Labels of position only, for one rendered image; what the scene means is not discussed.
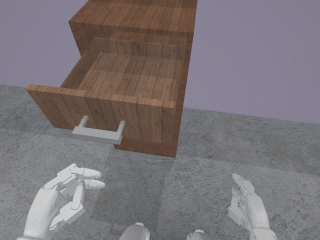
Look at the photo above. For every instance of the drawer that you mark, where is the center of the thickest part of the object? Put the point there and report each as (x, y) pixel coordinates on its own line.
(118, 80)

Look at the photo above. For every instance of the left robot thigh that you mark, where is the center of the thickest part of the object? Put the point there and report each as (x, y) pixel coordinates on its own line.
(136, 232)

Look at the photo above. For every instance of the handle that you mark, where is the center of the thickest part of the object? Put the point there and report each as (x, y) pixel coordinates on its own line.
(98, 135)

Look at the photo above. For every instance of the robot right hand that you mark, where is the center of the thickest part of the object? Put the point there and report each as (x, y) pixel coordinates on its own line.
(252, 212)

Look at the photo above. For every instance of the robot left hand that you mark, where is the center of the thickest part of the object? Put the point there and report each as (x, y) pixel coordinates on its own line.
(42, 221)

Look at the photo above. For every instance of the robot right forearm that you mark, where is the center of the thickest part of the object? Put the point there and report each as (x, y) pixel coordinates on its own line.
(262, 233)

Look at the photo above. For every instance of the robot right shin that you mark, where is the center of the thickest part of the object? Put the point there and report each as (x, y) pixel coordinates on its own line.
(198, 230)

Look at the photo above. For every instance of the cabinet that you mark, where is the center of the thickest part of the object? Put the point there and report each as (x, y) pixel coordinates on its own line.
(154, 21)

